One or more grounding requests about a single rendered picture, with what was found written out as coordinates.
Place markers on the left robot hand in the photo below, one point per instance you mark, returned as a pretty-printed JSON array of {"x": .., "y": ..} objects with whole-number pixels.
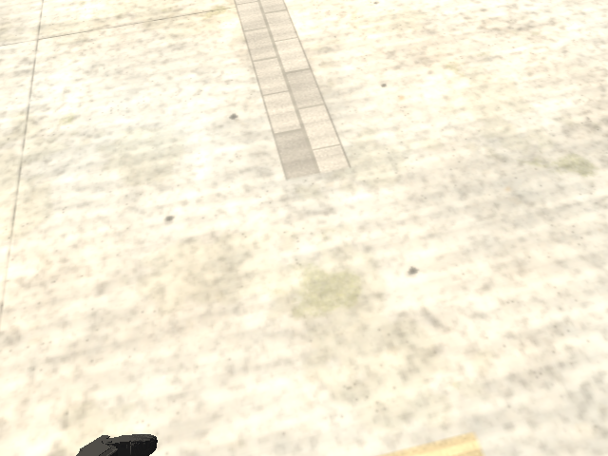
[{"x": 125, "y": 445}]

